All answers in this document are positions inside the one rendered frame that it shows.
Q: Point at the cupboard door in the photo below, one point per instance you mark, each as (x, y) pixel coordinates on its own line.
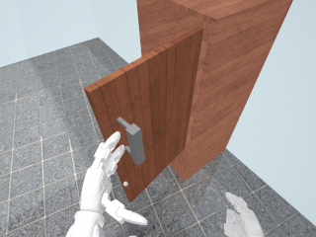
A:
(155, 92)

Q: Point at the right robot hand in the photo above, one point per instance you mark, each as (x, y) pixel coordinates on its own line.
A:
(246, 224)

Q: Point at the robot left forearm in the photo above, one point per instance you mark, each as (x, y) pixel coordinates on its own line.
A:
(88, 223)

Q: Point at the left robot hand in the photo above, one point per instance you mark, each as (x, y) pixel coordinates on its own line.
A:
(98, 179)

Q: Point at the handle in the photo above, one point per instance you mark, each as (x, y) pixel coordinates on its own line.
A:
(135, 142)

